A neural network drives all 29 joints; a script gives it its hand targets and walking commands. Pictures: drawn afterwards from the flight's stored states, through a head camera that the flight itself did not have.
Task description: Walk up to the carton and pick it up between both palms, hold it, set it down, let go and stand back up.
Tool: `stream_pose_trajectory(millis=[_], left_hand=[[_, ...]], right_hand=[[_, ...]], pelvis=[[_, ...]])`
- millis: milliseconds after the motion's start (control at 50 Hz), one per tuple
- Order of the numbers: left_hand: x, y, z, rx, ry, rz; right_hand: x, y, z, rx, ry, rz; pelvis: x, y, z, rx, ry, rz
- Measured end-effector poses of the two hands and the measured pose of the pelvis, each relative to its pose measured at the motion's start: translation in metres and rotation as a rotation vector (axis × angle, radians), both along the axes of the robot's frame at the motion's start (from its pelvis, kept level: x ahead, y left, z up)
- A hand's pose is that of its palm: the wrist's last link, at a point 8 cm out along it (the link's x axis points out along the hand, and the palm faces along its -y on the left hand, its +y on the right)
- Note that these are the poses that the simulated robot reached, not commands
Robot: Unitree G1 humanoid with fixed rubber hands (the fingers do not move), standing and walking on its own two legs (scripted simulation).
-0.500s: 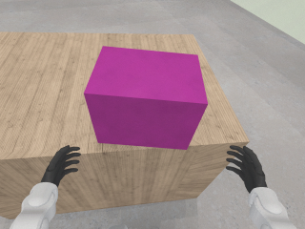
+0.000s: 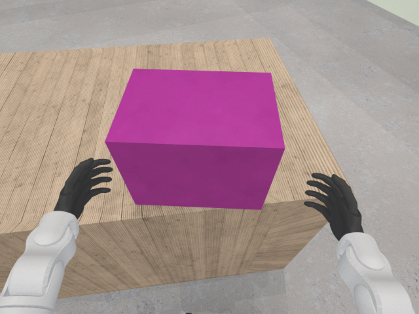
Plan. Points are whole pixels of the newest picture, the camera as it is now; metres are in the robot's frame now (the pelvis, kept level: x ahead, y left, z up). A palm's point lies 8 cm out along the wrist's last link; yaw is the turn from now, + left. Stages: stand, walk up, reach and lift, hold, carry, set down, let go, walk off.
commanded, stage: reach and lift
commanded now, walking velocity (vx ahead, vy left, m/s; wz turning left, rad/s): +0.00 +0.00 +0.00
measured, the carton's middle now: (199, 141) +0.44 +0.04 +0.05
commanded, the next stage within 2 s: none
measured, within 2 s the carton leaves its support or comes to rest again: neither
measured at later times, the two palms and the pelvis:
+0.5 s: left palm (77, 167) +0.33 +0.25 +0.10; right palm (330, 174) +0.32 -0.19 +0.10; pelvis +0.03 +0.00 +0.00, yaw +0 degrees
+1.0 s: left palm (73, 125) +0.40 +0.27 +0.14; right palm (321, 129) +0.39 -0.18 +0.14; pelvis +0.02 +0.00 +0.00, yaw +0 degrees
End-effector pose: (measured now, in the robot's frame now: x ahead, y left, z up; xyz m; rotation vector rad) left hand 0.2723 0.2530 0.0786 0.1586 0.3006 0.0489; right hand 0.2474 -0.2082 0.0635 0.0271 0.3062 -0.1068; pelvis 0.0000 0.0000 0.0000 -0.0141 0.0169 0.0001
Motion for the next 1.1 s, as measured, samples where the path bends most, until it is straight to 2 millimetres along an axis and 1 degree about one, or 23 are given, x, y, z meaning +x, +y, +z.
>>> stream_pose_trajectory(millis=[120, 220, 280, 360, 420, 500, 580, 660, 740, 860, 1000, 1100], left_hand=[[0.022, 0.0, -0.003, -0.01, 0.041, -0.009], [0.032, 0.001, -0.013, -0.02, 0.106, -0.004], [0.037, 0.002, -0.013, -0.022, 0.121, 0.0], [0.044, 0.002, -0.001, -0.018, 0.082, -0.002], [0.05, 0.003, 0.009, -0.011, 0.054, -0.003], [0.059, 0.002, 0.023, -0.001, 0.03, -0.006], [0.069, -0.001, 0.038, 0.0, 0.002, -0.011], [0.085, 0.004, 0.043, -0.02, 0.009, 0.009], [0.096, 0.01, 0.043, -0.038, 0.025, 0.033], [0.109, 0.014, 0.047, -0.054, 0.025, 0.049], [0.123, 0.013, 0.064, -0.061, -0.01, 0.052], [0.136, 0.017, 0.072, -0.075, -0.001, 0.078]], right_hand=[[0.027, 0.005, 0.01, 0.007, -0.002, 0.013], [0.043, 0.008, 0.012, 0.015, 0.001, 0.011], [0.048, 0.009, 0.012, 0.023, 0.006, 0.007], [0.055, 0.01, 0.013, 0.026, 0.002, 0.006], [0.062, 0.011, 0.019, 0.023, -0.018, 0.016], [0.074, 0.014, 0.034, 0.013, -0.06, 0.04], [0.089, 0.02, 0.055, 0.002, -0.111, 0.073], [0.107, 0.025, 0.069, -0.003, -0.128, 0.099], [0.122, 0.027, 0.072, -0.004, -0.102, 0.103], [0.135, 0.026, 0.068, -0.007, -0.063, 0.097], [0.145, 0.026, 0.075, -0.005, -0.076, 0.096], [0.158, 0.024, 0.084, -0.009, -0.077, 0.091]], pelvis=[[0.01, 0.0, 0.001, 0.0, 0.018, -0.001], [0.02, 0.0, 0.002, -0.001, 0.033, -0.001], [0.025, 0.001, 0.003, -0.002, 0.04, -0.002], [0.029, 0.002, 0.003, -0.003, 0.045, -0.002], [0.029, 0.002, 0.003, -0.004, 0.045, -0.002], [0.027, 0.002, 0.003, -0.004, 0.042, -0.002], [0.023, 0.003, 0.003, -0.004, 0.037, -0.002], [0.019, 0.003, 0.003, -0.005, 0.031, -0.002], [0.017, 0.004, 0.003, -0.006, 0.028, -0.002], [0.018, 0.004, 0.003, -0.006, 0.029, -0.002], [0.021, 0.003, 0.003, -0.005, 0.033, -0.002], [0.021, 0.003, 0.003, -0.005, 0.034, -0.002]])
